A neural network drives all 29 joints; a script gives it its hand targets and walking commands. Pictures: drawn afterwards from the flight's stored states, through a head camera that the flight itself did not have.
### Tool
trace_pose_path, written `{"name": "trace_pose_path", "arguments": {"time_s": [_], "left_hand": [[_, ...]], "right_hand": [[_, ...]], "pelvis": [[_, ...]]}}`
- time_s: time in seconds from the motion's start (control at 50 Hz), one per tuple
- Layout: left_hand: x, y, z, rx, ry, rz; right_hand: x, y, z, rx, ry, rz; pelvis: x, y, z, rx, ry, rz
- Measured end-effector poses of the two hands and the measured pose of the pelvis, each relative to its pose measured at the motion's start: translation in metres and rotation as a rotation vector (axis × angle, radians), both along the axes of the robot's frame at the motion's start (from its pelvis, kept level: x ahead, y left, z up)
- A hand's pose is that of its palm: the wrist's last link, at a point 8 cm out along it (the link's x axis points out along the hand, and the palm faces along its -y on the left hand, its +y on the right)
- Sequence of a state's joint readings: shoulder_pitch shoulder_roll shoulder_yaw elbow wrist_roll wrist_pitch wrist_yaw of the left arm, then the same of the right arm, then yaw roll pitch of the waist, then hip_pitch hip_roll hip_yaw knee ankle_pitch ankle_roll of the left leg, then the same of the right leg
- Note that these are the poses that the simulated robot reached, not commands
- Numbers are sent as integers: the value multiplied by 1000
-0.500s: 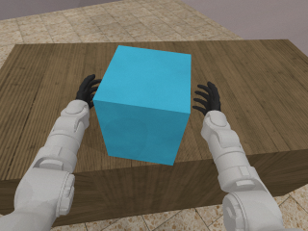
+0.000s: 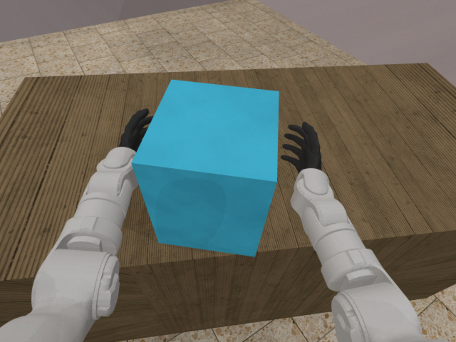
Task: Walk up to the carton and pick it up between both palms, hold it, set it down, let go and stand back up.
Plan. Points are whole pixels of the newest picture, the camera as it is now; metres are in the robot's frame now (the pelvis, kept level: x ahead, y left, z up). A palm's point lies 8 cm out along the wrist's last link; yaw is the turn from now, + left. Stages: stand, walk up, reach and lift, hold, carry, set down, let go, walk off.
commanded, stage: reach and lift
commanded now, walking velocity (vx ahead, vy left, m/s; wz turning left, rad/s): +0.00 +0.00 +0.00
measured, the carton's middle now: (214, 171) +0.41 -0.01 +0.06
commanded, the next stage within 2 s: none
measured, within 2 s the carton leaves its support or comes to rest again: leaves its support in 1.48 s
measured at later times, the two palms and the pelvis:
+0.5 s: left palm (136, 153) +0.43 +0.13 +0.10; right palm (298, 169) +0.37 -0.15 +0.10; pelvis -0.01 +0.01 +0.00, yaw +0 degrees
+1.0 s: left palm (132, 156) +0.43 +0.14 +0.10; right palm (294, 170) +0.37 -0.15 +0.10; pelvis +0.01 +0.00 +0.01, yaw +1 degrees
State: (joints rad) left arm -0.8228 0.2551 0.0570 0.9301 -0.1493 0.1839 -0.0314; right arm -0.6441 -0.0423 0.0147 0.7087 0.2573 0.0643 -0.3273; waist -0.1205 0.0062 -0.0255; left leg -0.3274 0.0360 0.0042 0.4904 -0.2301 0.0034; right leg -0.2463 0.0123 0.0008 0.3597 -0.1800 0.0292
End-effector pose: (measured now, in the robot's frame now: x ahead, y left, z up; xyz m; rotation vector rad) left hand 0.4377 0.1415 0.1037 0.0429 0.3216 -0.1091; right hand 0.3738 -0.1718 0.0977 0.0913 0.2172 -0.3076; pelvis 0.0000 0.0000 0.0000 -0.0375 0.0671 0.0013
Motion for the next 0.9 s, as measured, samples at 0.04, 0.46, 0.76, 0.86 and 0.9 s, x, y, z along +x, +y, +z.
{"name": "trace_pose_path", "arguments": {"time_s": [0.04,0.46,0.76,0.86,0.9], "left_hand": [[-3,-2,-6,-12,4,-3],[-5,-7,-4,34,-41,6],[-8,-4,-4,35,-65,-12],[-10,-3,-3,54,-70,-5],[-11,-2,-4,54,-66,1]], "right_hand": [[-2,7,-2,-2,11,17],[-1,18,-1,-7,4,-44],[-5,24,1,-46,-33,-32],[-4,25,-1,-31,-42,-21],[-3,25,-1,-29,-43,-15]], "pelvis": [[-2,-2,0,3,5,-2],[-11,5,0,1,45,2],[11,11,5,12,-13,3],[16,10,6,9,-50,5],[17,9,6,9,-63,9]]}}
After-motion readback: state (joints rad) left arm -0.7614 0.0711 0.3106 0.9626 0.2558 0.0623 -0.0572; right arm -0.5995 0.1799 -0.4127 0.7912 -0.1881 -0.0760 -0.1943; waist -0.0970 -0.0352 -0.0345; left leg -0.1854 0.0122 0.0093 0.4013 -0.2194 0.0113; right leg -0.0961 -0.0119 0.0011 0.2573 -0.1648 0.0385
